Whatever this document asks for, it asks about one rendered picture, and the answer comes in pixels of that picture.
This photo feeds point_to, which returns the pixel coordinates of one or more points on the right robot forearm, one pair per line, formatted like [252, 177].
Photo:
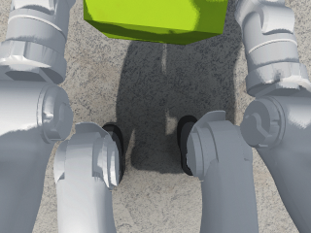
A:
[270, 45]

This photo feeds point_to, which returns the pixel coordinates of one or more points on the carton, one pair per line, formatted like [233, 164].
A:
[175, 22]

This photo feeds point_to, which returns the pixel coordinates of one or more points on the left robot forearm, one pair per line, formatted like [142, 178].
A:
[34, 46]

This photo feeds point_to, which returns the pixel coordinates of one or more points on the left robot upper arm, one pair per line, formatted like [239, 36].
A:
[33, 117]

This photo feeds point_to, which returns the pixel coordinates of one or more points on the right robot upper arm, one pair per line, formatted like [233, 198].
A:
[279, 128]

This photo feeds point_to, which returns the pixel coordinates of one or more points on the robot left shin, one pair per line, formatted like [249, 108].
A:
[60, 154]

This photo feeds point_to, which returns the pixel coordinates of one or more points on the robot left foot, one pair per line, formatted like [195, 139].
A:
[116, 135]

